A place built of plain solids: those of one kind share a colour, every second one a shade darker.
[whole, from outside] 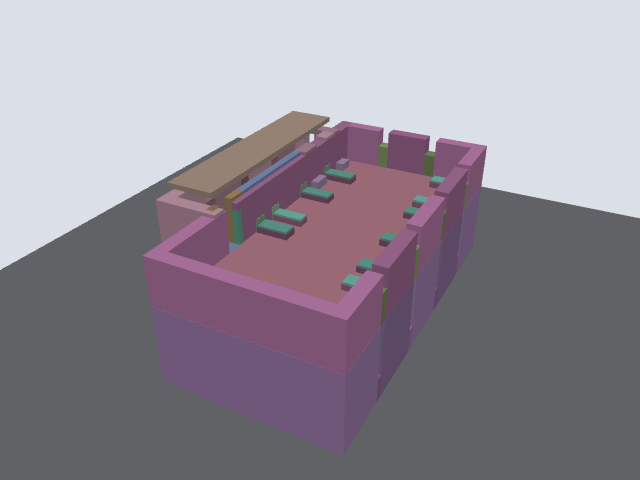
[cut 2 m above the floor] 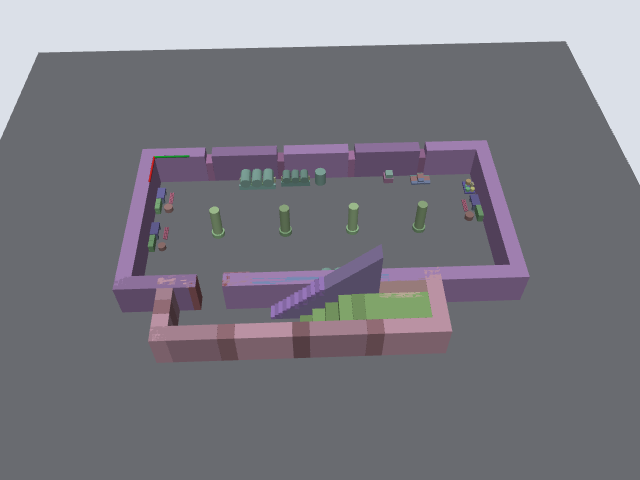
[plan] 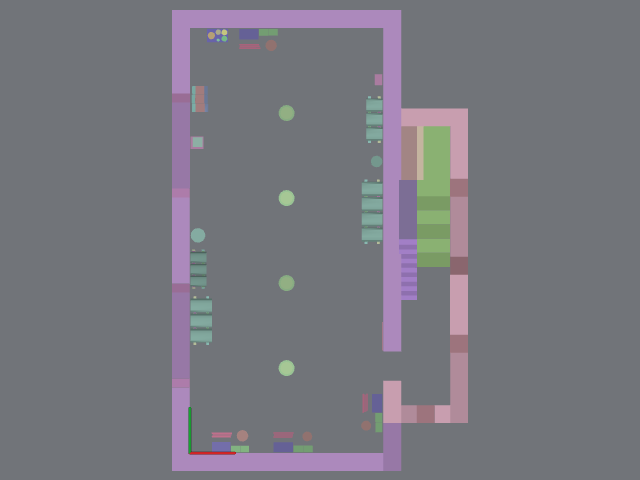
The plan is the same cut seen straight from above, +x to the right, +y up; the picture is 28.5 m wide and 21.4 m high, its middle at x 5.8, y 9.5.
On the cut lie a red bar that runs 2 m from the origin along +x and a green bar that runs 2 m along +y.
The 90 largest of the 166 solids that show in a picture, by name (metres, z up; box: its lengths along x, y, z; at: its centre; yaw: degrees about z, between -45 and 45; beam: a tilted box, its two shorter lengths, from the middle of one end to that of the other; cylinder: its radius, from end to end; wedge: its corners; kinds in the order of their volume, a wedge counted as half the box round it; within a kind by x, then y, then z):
{
 "wall_undercroft_1": {"box": [0.8, 3.72, 5.0], "at": [-0.4, 1.06, 2.2]},
 "wall_undercroft_2": {"box": [0.8, 3.84, 5.0], "at": [-0.4, 5.24, 2.2]},
 "wall_undercroft_3": {"box": [0.8, 3.84, 5.0], "at": [-0.4, 9.47, 2.2]},
 "wall_undercroft_4": {"box": [0.8, 3.84, 5.0], "at": [-0.4, 13.71, 2.2]},
 "wall_undercroft_5": {"box": [0.8, 3.72, 5.0], "at": [-0.4, 17.89, 2.2]},
 "wall_undercroft_6": {"box": [10.22, 0.8, 5.0], "at": [4.31, -0.4, 2.2]},
 "wall_undercroft_7": {"box": [10.22, 0.8, 5.0], "at": [4.31, 19.35, 2.2]},
 "wall_undercroft_8": {"box": [0.8, 4.03, 5.0], "at": [9.02, 1.21, 2.2]},
 "wall_undercroft_9": {"box": [0.8, 15.22, 5.0], "at": [9.02, 12.14, 2.2]},
 "wall_vestibule_1": {"box": [0.8, 1.89, 8.01], "at": [9.02, 2.28, 3.71]},
 "wall_vestibule_2": {"box": [0.8, 1.48, 8.01], "at": [9.02, 5.27, 3.71]},
 "wall_vestibule_3": {"box": [0.8, 0.8, 8.01], "at": [9.02, 14.97, 3.71]},
 "wall_vestibule_4": {"box": [1.49, 0.8, 8.01], "at": [9.37, 1.74, 3.71]},
 "wall_vestibule_5": {"box": [3.78, 0.8, 8.01], "at": [10.51, 14.97, 3.71]},
 "wall_vestibule_6": {"box": [1.49, 0.8, 8.01], "at": [11.66, 1.74, 3.71]},
 "wall_vestibule_7": {"box": [0.8, 3.14, 8.01], "at": [12.0, 2.91, 3.71]},
 "wall_vestibule_8": {"box": [0.8, 2.68, 8.01], "at": [12.0, 6.62, 3.71]},
 "wall_vestibule_9": {"box": [0.8, 2.68, 8.01], "at": [12.0, 10.09, 3.71]},
 "wall_vestibule_10": {"box": [0.8, 3.14, 8.01], "at": [12.0, 13.8, 3.71]},
 "wall_dorter_1": {"box": [0.8, 3.64, 2.8], "at": [-0.4, 1.02, 6.11]},
 "wall_dorter_2": {"box": [0.8, 3.69, 2.8], "at": [-0.4, 5.24, 6.11]},
 "wall_dorter_3": {"box": [0.8, 3.69, 2.8], "at": [-0.4, 9.47, 6.11]},
 "wall_dorter_4": {"box": [0.8, 3.69, 2.8], "at": [-0.4, 13.71, 6.11]},
 "wall_dorter_5": {"box": [0.8, 3.64, 2.8], "at": [-0.4, 17.93, 6.11]},
 "wall_dorter_6": {"box": [3.1, 0.8, 2.8], "at": [0.75, -0.4, 6.11]},
 "wall_dorter_7": {"box": [2.61, 0.8, 2.8], "at": [4.31, -0.4, 6.11]},
 "wall_dorter_8": {"box": [10.22, 0.8, 2.8], "at": [4.31, 19.35, 6.11]},
 "wall_dorter_9": {"box": [3.1, 0.8, 2.8], "at": [7.87, -0.4, 6.11]},
 "wall_dorter_10": {"box": [0.8, 14.24, 2.8], "at": [9.02, 6.32, 6.11]},
 "wall_dorter_11": {"box": [0.8, 5.36, 2.8], "at": [9.02, 17.07, 6.11]},
 "floor_dorter_1": {"box": [8.62, 18.95, 0.4], "at": [4.31, 9.47, 4.81]},
 "wall_right_1": {"box": [0.45, 6.77, 8.01], "at": [9.2, 9.39, 3.71]},
 "floor_terrace_1": {"box": [1.48, 0.63, 0.58], "at": [10.86, 8.61, -0.01]},
 "floor_terrace_2": {"box": [1.48, 0.64, 1.14], "at": [10.86, 9.24, 0.27]},
 "floor_terrace_3": {"box": [1.48, 0.64, 1.65], "at": [10.86, 9.88, 0.52]},
 "floor_terrace_4": {"box": [1.48, 0.64, 2.26], "at": [10.86, 10.51, 0.83]},
 "floor_terrace_5": {"box": [1.48, 0.62, 2.79], "at": [10.86, 11.14, 1.1]},
 "floor_terrace_6": {"box": [1.48, 3.12, 3.36], "at": [10.86, 13.01, 1.38]},
 "wall_vestibule_under_light_1": {"box": [0.8, 0.8, 6.66], "at": [10.51, 1.74, 3.03]},
 "wall_vestibule_under_light_2": {"box": [0.8, 0.8, 6.66], "at": [12.0, 4.88, 3.03]},
 "wall_vestibule_under_light_3": {"box": [0.8, 0.8, 6.66], "at": [12.0, 8.35, 3.03]},
 "wall_vestibule_under_light_4": {"box": [0.8, 0.8, 6.66], "at": [12.0, 11.83, 3.03]},
 "fill_under_steps_1": {"wedge": [[9.32, 6.61, -0.3], [9.32, 6.61, -0.24], [9.32, 12.18, -0.3], [9.32, 12.18, 4.79], [10.12, 6.61, -0.3], [10.12, 6.61, -0.24], [10.12, 12.18, -0.3], [10.12, 12.18, 4.79]]},
 "over_vestibule_1": {"box": [2.78, 13.03, 0.3], "at": [10.51, 8.35, 8.47]},
 "mass_under_head_1": {"box": [0.8, 2.4, 5.01], "at": [9.72, 13.37, 2.21]},
 "bed_frame_dorter_1": {"box": [1.86, 0.87, 0.34], "at": [0.96, 14.27, 5.18]},
 "bed_frame_dorter_2": {"box": [1.9, 0.82, 0.35], "at": [0.98, 9.54, 5.18]},
 "bed_frame_dorter_3": {"box": [1.89, 0.83, 0.31], "at": [0.98, 12.53, 5.17]},
 "bed_frame_dorter_4": {"box": [1.91, 0.83, 0.32], "at": [0.99, 5.95, 5.17]},
 "bed_frame_dorter_5": {"box": [1.96, 0.89, 0.37], "at": [1.01, 1.17, 5.2]},
 "bed_frame_dorter_6": {"box": [1.96, 0.81, 0.35], "at": [1.01, 4.37, 5.19]},
 "bed_frame_dorter_7": {"box": [1.96, 0.81, 0.34], "at": [7.61, 3.24, 5.18]},
 "bed_frame_dorter_8": {"box": [1.95, 0.9, 0.35], "at": [7.61, 11.39, 5.19]},
 "bed_frame_dorter_9": {"box": [1.92, 0.83, 0.32], "at": [7.63, 6.39, 5.17]},
 "bed_frame_dorter_10": {"box": [1.9, 0.77, 0.34], "at": [7.64, 9.77, 5.18]},
 "wall_dorter_under_light_1": {"box": [0.8, 0.55, 1.75], "at": [-0.4, 3.12, 5.58]},
 "wall_dorter_under_light_2": {"box": [0.8, 0.55, 1.75], "at": [-0.4, 7.36, 5.58]},
 "wall_dorter_under_light_3": {"box": [0.8, 0.55, 1.75], "at": [-0.4, 11.59, 5.58]},
 "wall_dorter_under_light_4": {"box": [0.8, 0.55, 1.75], "at": [-0.4, 15.83, 5.58]},
 "wall_dorter_under_light_5": {"box": [0.7, 0.8, 1.75], "at": [2.65, -0.4, 5.58]},
 "wall_dorter_under_light_6": {"box": [0.7, 0.8, 1.75], "at": [5.96, -0.4, 5.58]},
 "parapet_head_1": {"box": [0.3, 2.39, 6.36], "at": [10.27, 13.37, 2.88]},
 "wall_undercroft_over_light_1": {"box": [0.8, 0.4, 2.06], "at": [-0.4, 3.12, 3.67]},
 "wall_undercroft_over_light_2": {"box": [0.8, 0.4, 2.06], "at": [-0.4, 7.36, 3.67]},
 "wall_undercroft_over_light_3": {"box": [0.8, 0.4, 2.06], "at": [-0.4, 11.59, 3.67]},
 "wall_undercroft_over_light_4": {"box": [0.8, 0.4, 2.06], "at": [-0.4, 15.83, 3.67]},
 "wall_wallhead_1": {"box": [0.45, 1.12, 3.0], "at": [9.2, 12.88, 6.21]},
 "wall_wallhead_2": {"box": [0.45, 0.62, 3.0], "at": [9.2, 14.71, 6.21]},
 "pier_undercroft_1": {"cylinder": 0.27, "from": [4.31, 3.79, 0.27], "to": [4.31, 3.79, 2.74]},
 "pier_undercroft_2": {"cylinder": 0.27, "from": [4.31, 7.58, 0.27], "to": [4.31, 7.58, 2.74]},
 "pier_undercroft_3": {"cylinder": 0.27, "from": [4.31, 11.37, 0.25], "to": [4.31, 11.37, 2.74]},
 "pier_undercroft_4": {"cylinder": 0.27, "from": [4.31, 15.16, 0.23], "to": [4.31, 15.16, 2.74]},
 "wall_undercroft_under_light_1": {"box": [0.8, 0.4, 1.75], "at": [-0.4, 3.12, 0.57]},
 "wall_undercroft_under_light_2": {"box": [0.8, 0.4, 1.75], "at": [-0.4, 7.36, 0.57]},
 "wall_undercroft_under_light_3": {"box": [0.8, 0.4, 1.75], "at": [-0.4, 11.59, 0.57]},
 "wall_undercroft_under_light_4": {"box": [0.8, 0.4, 1.75], "at": [-0.4, 15.83, 0.57]},
 "bed_pallet_dorter_1": {"box": [1.74, 0.81, 0.11], "at": [0.99, 14.27, 5.4]},
 "bed_pallet_dorter_2": {"box": [1.79, 0.77, 0.11], "at": [1.02, 5.95, 5.38]},
 "bed_pallet_dorter_3": {"box": [1.84, 0.83, 0.11], "at": [1.04, 1.17, 5.44]},
 "bed_pallet_dorter_4": {"box": [1.84, 0.75, 0.11], "at": [1.04, 4.37, 5.42]},
 "bed_pallet_dorter_5": {"box": [1.84, 0.75, 0.11], "at": [7.58, 3.24, 5.41]},
 "bed_pallet_dorter_6": {"box": [1.83, 0.84, 0.11], "at": [7.58, 11.39, 5.42]},
 "bed_pallet_dorter_7": {"box": [1.8, 0.77, 0.11], "at": [7.6, 6.39, 5.39]},
 "jamb_slype_1": {"box": [0.8, 0.35, 2.2], "at": [9.02, 3.05, 1.05]},
 "chest_dorter_1": {"box": [0.56, 0.98, 0.48], "at": [8.31, 1.38, 5.25]},
 "chest_dorter_2": {"box": [0.49, 1.21, 0.53], "at": [8.35, 4.77, 5.27]},
 "jamb_wall_head_1": {"box": [0.8, 0.35, 2.05], "at": [9.02, 13.27, 6.04]},
 "cask_undercroft_1": {"cylinder": 0.32, "from": [0.36, 9.71, 0.0], "to": [0.36, 9.71, 0.89]},
 "cask_undercroft_2": {"cylinder": 0.26, "from": [8.32, 13.0, 0.0], "to": [8.32, 13.0, 0.74]},
 "threshold_wall_head_1": {"box": [0.8, 1.65, 0.3], "at": [9.02, 13.92, 4.86]}
}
